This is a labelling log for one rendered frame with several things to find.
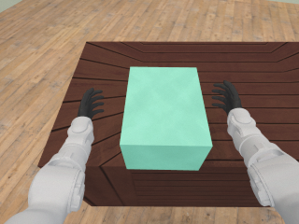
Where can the right robot forearm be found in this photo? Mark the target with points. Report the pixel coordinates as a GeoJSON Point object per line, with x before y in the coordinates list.
{"type": "Point", "coordinates": [248, 139]}

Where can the left robot forearm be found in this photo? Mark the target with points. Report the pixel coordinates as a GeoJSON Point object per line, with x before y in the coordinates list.
{"type": "Point", "coordinates": [76, 149]}

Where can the pedestal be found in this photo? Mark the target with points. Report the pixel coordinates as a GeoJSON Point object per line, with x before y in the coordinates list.
{"type": "Point", "coordinates": [265, 75]}

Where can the carton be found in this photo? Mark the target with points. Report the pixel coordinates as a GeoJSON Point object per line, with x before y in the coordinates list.
{"type": "Point", "coordinates": [164, 124]}

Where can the robot right hand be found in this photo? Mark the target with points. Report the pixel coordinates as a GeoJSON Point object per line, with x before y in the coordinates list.
{"type": "Point", "coordinates": [231, 96]}

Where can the robot left upper arm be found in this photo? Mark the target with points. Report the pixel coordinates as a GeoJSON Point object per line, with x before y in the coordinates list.
{"type": "Point", "coordinates": [57, 192]}

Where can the robot right upper arm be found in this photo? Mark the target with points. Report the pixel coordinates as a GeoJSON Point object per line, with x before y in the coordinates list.
{"type": "Point", "coordinates": [275, 182]}

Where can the robot left hand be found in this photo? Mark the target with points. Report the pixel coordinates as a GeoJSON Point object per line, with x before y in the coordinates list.
{"type": "Point", "coordinates": [86, 106]}

